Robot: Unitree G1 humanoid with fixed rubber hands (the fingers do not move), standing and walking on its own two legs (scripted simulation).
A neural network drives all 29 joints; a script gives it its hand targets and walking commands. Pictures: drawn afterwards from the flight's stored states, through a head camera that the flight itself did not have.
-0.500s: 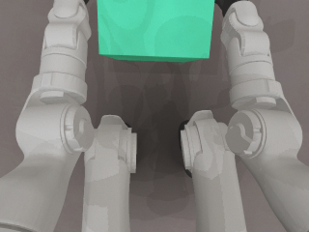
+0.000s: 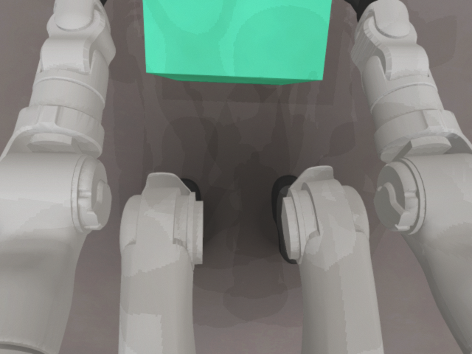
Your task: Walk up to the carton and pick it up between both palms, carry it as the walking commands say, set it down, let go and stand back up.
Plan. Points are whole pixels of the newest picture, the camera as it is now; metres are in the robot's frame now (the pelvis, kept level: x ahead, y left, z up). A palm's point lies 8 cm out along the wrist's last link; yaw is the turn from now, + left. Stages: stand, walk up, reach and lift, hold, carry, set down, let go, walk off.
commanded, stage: set down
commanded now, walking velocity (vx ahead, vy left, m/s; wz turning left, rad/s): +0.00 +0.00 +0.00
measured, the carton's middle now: (234, 4) +0.54 +0.00 -0.25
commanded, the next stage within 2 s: let go in 1.46 s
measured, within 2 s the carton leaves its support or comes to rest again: neither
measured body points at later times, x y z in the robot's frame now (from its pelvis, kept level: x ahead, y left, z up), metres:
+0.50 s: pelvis +0.00 +0.00 +0.04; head +0.35 +0.01 +0.33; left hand +0.57 +0.19 -0.09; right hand +0.55 -0.18 -0.09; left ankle +0.10 +0.12 -0.34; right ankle +0.10 -0.12 -0.34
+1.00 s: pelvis +0.02 +0.00 +0.17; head +0.35 +0.01 +0.48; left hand +0.57 +0.19 +0.06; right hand +0.55 -0.19 +0.06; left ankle +0.10 +0.12 -0.34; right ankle +0.10 -0.12 -0.34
